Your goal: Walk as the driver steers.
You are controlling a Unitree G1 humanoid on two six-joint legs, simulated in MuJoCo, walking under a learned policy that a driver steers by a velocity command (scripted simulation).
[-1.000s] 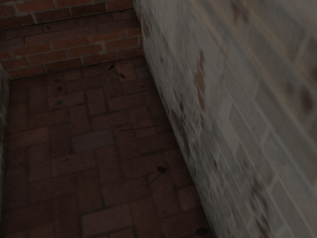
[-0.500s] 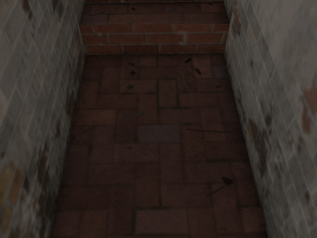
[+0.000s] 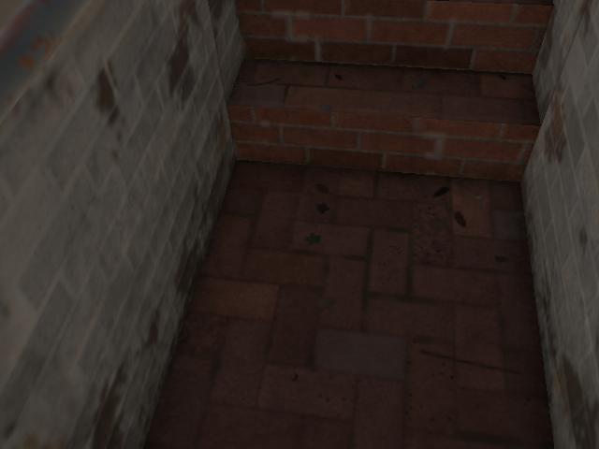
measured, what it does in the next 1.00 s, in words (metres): walks ahead: left foot, then right foot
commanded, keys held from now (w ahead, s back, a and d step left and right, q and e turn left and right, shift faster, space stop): w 0.04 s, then no key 0.50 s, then w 0.46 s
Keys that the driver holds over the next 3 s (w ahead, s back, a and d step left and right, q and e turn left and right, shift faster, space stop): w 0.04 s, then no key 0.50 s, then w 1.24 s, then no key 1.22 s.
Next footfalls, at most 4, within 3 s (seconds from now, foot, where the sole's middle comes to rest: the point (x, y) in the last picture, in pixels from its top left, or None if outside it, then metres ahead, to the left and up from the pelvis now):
0.36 left None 0.33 0.10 -0.74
0.78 right None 0.35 -0.15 -0.74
1.32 left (312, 337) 0.73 0.06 -0.74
1.82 right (421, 224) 1.08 -0.23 -0.74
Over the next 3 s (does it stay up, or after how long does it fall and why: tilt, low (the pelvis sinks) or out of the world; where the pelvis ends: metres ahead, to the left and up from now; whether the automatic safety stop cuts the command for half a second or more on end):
stays up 1.10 -0.09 0.04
